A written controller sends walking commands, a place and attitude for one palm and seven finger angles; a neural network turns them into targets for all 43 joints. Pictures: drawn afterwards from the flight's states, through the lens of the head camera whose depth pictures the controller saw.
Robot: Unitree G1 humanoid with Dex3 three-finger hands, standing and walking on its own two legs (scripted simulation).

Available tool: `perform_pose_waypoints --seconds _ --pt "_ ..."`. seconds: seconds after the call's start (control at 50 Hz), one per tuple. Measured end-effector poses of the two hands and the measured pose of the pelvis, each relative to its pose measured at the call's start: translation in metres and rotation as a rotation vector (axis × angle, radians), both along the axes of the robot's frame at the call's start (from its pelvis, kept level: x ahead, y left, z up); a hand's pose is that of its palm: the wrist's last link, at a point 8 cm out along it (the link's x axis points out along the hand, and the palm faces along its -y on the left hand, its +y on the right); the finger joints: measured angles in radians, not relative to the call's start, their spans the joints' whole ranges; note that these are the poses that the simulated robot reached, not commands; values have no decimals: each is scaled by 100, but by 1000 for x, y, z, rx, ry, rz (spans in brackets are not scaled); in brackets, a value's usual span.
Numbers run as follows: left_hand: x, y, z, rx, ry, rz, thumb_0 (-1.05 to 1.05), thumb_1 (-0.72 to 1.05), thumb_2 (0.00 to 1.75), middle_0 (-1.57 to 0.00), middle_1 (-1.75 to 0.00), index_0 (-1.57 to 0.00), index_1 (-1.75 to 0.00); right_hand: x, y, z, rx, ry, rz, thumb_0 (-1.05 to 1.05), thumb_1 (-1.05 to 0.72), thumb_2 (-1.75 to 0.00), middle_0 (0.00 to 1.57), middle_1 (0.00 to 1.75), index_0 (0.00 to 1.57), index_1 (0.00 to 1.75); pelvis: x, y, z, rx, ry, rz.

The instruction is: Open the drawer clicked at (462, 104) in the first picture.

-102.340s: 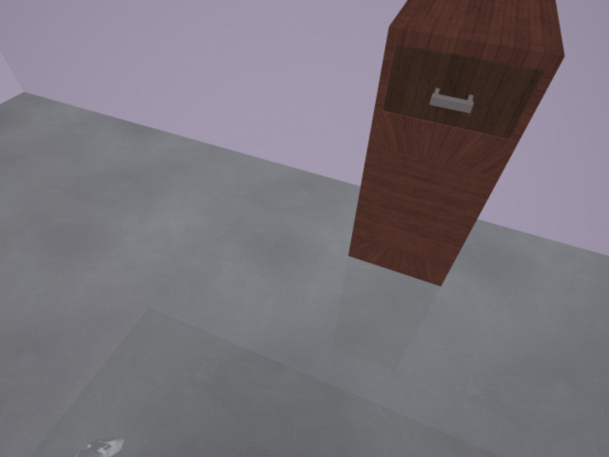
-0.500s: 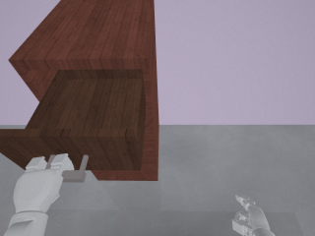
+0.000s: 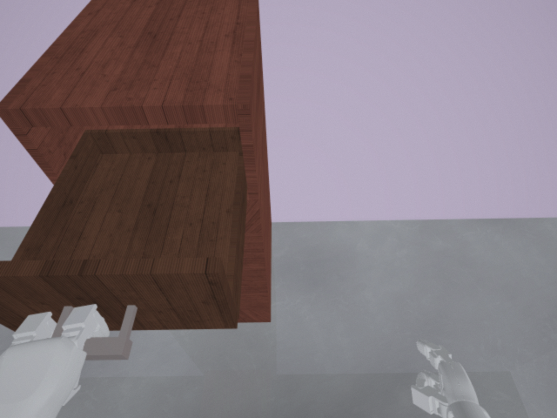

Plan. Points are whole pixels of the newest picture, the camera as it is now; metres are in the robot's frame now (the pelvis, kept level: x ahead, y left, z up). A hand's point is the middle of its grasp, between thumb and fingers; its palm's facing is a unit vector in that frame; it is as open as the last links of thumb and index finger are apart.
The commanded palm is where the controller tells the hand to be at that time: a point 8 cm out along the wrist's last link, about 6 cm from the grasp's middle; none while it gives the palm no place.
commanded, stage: pull the drawer open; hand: left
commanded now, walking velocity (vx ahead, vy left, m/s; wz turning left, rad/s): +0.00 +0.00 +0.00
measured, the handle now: (92, 331) +0.20 +0.27 +0.04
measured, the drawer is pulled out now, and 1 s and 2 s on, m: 0.27 0.30 0.30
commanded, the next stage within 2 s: open the thumb to release the handle in 0.50 s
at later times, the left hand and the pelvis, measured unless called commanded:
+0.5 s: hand (53, 417) +0.11 +0.28 +0.02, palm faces -0.03 -0.06 -1.00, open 5.4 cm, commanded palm +0.07 +0.28 +0.08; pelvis -0.01 +0.00 -0.01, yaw +0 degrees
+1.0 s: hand (47, 407) +0.12 +0.29 +0.02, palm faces -0.02 -0.03 -1.00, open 10.1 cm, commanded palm +0.09 +0.29 +0.08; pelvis -0.02 -0.01 -0.01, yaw +2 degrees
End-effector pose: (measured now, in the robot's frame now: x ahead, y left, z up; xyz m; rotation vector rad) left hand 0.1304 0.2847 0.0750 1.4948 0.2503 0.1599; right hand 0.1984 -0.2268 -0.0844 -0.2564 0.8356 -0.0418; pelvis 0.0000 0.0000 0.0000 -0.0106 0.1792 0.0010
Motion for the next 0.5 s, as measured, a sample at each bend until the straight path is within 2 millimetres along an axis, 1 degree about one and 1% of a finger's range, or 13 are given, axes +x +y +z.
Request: perform_pose_waypoints --seconds 0.12,0.34,0.5 --pt "-15 -2 0 7 1 -5 -1 78 82 -39 -135 -39 -135 4 0 -1 -4 -2 10 1 -91 -90 20 30 20 30 -2 1 -3 -2 8 2" --pt "-37 -5 0 9 -9 20 -2 78 81 -41 -135 -39 -135 5 14 -6 36 -14 30 1 -91 -90 20 30 21 30 -6 0 -8 0 8 2" --pt "-39 -5 0 18 -20 25 -2 77 80 -41 -135 -38 -135 0 14 -4 37 -21 36 1 -91 -90 20 30 21 30 -10 -1 -9 -2 -1 5"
